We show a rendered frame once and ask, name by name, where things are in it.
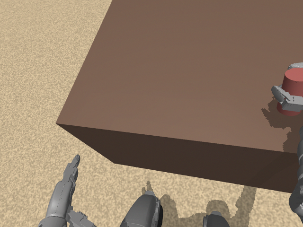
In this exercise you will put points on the left robot hand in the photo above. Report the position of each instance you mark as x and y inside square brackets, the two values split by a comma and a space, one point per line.
[60, 202]

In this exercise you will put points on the left robot arm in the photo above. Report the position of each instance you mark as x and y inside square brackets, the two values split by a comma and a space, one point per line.
[53, 222]

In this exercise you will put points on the right robot hand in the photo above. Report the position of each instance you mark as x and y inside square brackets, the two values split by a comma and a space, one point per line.
[291, 103]

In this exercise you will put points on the can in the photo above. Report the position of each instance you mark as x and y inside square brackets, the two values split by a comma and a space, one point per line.
[293, 84]

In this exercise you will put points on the right robot arm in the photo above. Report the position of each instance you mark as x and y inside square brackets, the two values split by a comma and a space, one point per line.
[296, 198]

